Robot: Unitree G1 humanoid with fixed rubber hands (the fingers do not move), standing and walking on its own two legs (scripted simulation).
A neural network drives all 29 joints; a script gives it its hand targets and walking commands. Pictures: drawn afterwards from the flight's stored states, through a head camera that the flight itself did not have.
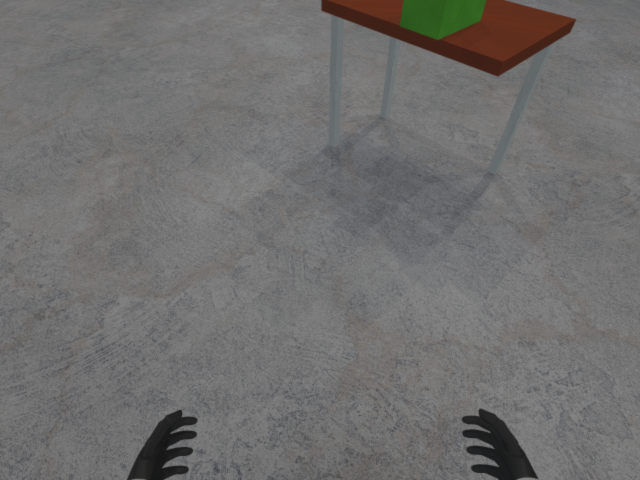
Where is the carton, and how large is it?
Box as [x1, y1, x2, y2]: [400, 0, 485, 39]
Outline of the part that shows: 400,26 438,39 480,20 485,0 403,0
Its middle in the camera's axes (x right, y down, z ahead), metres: +0.45 -0.85 +1.34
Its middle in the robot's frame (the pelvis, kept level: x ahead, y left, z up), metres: +1.58 -0.43 +0.06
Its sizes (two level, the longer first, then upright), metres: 0.262 0.167 0.217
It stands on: a table, 0.72 m high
